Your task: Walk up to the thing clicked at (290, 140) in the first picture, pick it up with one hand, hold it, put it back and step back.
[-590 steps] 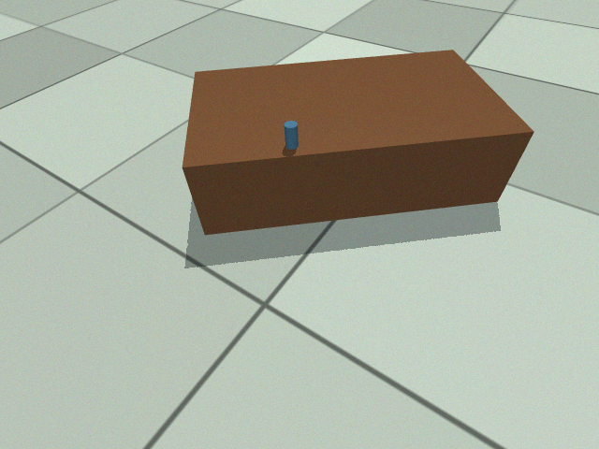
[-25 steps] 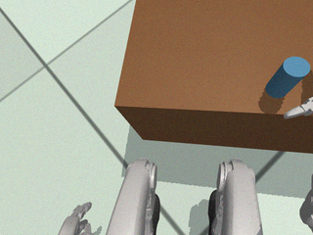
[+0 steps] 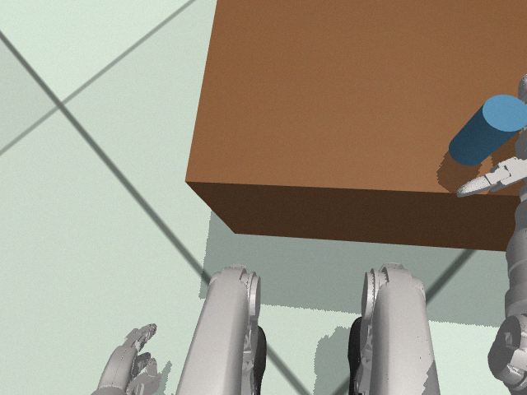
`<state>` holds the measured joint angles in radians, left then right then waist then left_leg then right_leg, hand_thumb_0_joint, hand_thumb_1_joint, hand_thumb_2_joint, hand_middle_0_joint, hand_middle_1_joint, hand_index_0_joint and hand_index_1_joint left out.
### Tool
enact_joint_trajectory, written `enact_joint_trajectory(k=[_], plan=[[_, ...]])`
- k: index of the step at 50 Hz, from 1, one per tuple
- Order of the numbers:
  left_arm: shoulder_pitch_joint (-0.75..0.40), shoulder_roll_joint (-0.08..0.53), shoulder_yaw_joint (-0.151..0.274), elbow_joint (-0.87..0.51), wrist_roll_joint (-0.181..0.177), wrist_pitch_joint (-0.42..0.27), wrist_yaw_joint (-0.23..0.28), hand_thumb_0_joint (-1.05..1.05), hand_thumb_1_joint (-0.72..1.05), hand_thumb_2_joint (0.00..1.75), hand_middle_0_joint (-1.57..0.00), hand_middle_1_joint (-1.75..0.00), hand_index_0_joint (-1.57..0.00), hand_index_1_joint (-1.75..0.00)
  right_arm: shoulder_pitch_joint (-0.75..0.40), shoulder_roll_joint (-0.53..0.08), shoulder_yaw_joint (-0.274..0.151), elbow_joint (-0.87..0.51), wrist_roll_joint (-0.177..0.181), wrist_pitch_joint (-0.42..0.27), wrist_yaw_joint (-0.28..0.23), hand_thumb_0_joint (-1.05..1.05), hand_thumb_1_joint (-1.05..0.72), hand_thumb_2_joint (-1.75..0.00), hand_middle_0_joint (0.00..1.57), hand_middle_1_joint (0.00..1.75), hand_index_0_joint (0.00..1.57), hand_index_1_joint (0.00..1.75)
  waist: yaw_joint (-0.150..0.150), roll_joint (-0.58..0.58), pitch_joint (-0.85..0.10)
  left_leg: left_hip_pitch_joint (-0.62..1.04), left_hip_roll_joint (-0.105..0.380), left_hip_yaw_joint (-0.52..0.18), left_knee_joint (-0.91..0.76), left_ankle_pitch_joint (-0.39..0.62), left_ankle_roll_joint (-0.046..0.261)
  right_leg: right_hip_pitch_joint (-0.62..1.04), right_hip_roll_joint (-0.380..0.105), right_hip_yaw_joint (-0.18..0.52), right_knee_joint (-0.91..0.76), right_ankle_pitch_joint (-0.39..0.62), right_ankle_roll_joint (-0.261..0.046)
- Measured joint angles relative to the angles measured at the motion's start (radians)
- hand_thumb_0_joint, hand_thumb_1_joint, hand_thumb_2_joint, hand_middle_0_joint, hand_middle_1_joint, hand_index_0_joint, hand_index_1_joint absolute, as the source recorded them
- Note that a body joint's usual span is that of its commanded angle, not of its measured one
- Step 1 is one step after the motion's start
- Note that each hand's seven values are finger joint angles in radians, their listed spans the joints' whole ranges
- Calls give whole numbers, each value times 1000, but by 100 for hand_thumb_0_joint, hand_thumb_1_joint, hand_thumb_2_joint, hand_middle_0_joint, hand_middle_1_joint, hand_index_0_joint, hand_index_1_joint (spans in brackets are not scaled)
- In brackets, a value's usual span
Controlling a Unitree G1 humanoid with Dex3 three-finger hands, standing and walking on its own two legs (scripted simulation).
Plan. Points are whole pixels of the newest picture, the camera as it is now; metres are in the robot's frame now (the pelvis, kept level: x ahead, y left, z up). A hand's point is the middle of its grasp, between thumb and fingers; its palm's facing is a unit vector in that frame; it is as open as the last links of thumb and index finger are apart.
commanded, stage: close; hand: right
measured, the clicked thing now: (484, 133) +0.47 -0.26 -0.01
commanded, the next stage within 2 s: settle in 0.74 s
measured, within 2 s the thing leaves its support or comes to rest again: leaves its support in 1.04 s
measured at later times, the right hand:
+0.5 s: hand (489, 122) +0.48 -0.26 +0.01, palm faces +0.17 +0.98 +0.00, open 13.2 cm
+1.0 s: hand (492, 117) +0.49 -0.27 +0.01, palm faces +0.17 +0.99 -0.01, open 8.0 cm
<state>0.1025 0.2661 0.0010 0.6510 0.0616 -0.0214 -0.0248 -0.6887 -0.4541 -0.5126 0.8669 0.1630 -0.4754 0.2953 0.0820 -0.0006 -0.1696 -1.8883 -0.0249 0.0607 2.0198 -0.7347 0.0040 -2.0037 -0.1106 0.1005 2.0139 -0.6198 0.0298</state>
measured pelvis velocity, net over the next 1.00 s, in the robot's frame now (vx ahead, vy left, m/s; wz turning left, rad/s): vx -0.01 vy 0.00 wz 0.01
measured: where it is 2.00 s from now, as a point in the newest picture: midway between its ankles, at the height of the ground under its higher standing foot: (304, 385)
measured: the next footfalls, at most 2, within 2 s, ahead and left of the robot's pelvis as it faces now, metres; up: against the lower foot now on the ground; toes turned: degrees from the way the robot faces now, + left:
none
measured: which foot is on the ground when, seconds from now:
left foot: down 0.00-1.00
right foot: down 0.00-1.00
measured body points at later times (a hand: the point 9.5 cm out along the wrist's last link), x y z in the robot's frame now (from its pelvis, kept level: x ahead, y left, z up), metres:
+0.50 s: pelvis +0.00 +0.00 -0.01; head +0.20 -0.04 +0.39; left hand +0.12 +0.27 -0.13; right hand +0.46 -0.32 +0.01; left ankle +0.07 +0.12 -0.41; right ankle +0.09 -0.14 -0.41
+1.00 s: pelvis -0.01 +0.00 -0.01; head +0.20 -0.04 +0.39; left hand +0.11 +0.27 -0.13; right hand +0.47 -0.32 +0.01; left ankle +0.07 +0.12 -0.41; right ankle +0.09 -0.14 -0.41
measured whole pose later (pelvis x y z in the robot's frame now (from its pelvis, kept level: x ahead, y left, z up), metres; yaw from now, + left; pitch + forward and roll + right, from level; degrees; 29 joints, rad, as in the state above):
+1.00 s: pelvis -0.01 +0.00 -0.01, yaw +0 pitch +34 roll +5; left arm 0.14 0.27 -0.01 0.64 0.06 0.01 -0.03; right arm -0.79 -0.51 -0.51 0.93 0.12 -0.44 0.27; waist 0.11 0.00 -0.16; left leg -1.92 -0.03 0.06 2.05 -0.73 0.00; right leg -2.04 -0.11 0.11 2.05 -0.61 0.02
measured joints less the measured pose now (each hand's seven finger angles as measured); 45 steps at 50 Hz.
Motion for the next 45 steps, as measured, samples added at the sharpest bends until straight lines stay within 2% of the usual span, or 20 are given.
enact_joint_trajectory(k=[5, 18, 25, 35, 39, 45], plan=[[1, -1, -1, -1, 2, 6, -1, 0, 88, 90, -20, -29, -19, -29, -9, 0, 4, 10, 0, 0, -2, -2, 57, -3, 12, 7, 12, 7, -4, 1, 0, -7, -1, -1, 7, 0, 1, -5, -1, 0, 5, 0, 1], [24, 5, -3, 0, 2, 16, -2, 0, 90, 89, -20, -30, -19, -28, -58, -23, 9, 39, -15, 7, -10, -2, 54, -8, 51, 28, 50, 28, 11, 2, 10, -27, 0, -2, 25, 2, -4, -29, 2, 1, 25, 3, -3], [38, 2, -5, 1, 1, 25, -2, 0, 91, 88, -19, -29, -19, -28, -68, -23, 11, 38, -23, 17, -27, -2, 45, -21, 72, 46, 72, 46, 17, -1, 10, -24, -1, -3, 23, 3, -6, -27, 1, 1, 25, 3, -5], [45, 1, -9, -5, 1, 28, -2, 0, 91, 87, -19, -29, -19, -27, -91, -45, 0, 69, -30, 11, -32, -1, 17, -49, 99, 75, 99, 75, 26, -3, 9, -30, -2, -2, 19, 8, -7, -32, 1, 1, 22, 6, -7], [47, 4, -10, -3, 3, 29, -2, 0, 91, 87, -19, -29, -19, -27, -102, -55, 2, 81, -35, 10, -23, 0, 11, -61, 108, 86, 95, 81, 27, 0, 11, -33, -1, -2, 24, 7, -7, -36, 3, 2, 27, 7, -7], [45, 7, -13, -5, 2, 31, -4, 0, 92, 86, -19, -29, -19, -27, -113, -61, 2, 92, -34, 13, -17, 1, 12, -84, 103, 96, 91, 92, 27, -1, 9, -41, -1, 1, 33, 8, -6, -46, 4, 6, 37, 8, -6]])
